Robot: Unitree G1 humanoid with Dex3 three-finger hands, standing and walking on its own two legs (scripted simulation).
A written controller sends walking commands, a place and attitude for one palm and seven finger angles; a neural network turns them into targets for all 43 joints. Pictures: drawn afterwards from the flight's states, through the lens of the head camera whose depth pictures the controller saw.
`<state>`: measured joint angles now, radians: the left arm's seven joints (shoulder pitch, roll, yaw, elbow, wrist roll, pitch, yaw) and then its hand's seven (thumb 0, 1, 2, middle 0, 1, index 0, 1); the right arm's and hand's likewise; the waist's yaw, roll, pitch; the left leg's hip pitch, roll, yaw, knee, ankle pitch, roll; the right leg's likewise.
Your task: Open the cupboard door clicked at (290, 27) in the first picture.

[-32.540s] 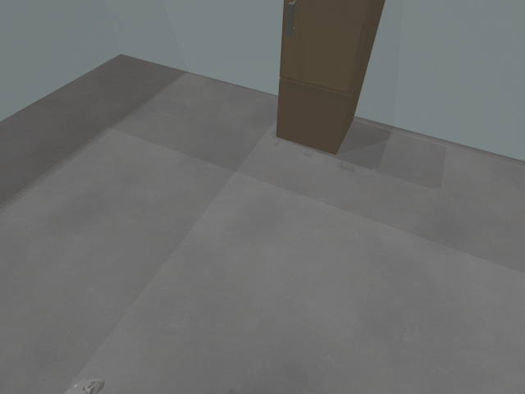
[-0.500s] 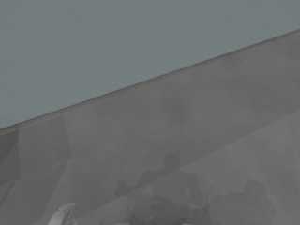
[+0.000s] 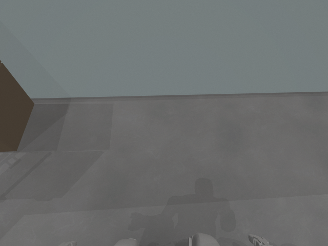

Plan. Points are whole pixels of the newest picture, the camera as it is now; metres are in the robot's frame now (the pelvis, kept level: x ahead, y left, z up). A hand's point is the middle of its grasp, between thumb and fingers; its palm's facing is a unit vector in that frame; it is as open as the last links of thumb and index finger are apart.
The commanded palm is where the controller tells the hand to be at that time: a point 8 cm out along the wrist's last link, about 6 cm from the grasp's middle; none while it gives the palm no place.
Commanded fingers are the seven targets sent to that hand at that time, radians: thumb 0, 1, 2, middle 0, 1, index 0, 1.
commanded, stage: turn to face it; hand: left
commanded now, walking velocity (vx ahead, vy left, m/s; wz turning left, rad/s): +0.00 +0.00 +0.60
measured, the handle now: out of the picture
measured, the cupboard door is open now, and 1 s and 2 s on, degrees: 53 53 53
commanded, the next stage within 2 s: take the last steps up to it in 1.60 s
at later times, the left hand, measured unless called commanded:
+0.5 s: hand out of the picture +0.01 +0.16 -0.17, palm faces +0.35 -0.91 -0.21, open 7.4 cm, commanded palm none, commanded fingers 0.00 0.90 0.90 -0.20 -0.30 -0.20 -0.30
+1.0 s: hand out of the picture +0.01 +0.14 -0.14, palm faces +0.58 -0.76 -0.28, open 7.4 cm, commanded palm none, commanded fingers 0.00 0.90 0.90 -0.20 -0.30 -0.20 -0.30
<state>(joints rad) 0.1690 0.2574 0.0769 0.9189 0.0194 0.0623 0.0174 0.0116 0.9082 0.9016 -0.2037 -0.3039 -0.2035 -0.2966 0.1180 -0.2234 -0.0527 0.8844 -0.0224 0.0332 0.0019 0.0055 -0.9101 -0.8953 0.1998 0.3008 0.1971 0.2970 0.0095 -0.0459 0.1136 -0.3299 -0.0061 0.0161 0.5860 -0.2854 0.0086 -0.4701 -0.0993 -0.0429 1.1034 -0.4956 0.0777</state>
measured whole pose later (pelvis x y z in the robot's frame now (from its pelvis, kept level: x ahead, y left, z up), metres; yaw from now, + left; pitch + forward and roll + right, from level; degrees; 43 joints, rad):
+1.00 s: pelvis +0.05 -0.07 +0.01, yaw +37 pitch +0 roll +2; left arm 0.18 0.19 0.04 0.87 0.03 0.01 0.03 0.01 0.91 0.90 -0.20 -0.30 -0.20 -0.30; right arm 0.14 -0.26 -0.09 0.93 -0.01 0.09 0.02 0.01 -0.91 -0.90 0.20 0.30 0.20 0.30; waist -0.02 0.02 0.10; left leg -0.50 -0.01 0.00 1.10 -0.47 -0.05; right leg -0.23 -0.11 -0.13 0.55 -0.32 0.01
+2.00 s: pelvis +0.07 -0.02 +0.00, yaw +61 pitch +1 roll +0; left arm 0.27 0.22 0.07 1.05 0.03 0.04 0.00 0.01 0.91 0.90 -0.20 -0.30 -0.20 -0.30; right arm 0.20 -0.18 -0.04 0.97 -0.03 -0.01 -0.01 0.01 -0.91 -0.90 0.20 0.30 0.20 0.30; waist 0.03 -0.05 0.06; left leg -0.24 -0.04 0.08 0.54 -0.32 0.08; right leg -0.40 -0.10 -0.08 1.05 -0.49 0.01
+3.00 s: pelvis +0.13 +0.31 +0.01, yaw +66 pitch +0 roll +0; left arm 0.28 0.18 0.06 1.09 0.03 -0.01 0.00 0.01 0.91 0.90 -0.20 -0.30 -0.20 -0.30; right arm 0.19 -0.16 -0.04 0.98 -0.02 -0.06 -0.02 -0.01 -0.94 -0.89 0.20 0.30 0.20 0.30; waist 0.05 -0.04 0.06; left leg -0.25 -0.01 0.17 0.45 -0.21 0.07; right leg -0.52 -0.12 -0.06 1.18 -0.34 -0.01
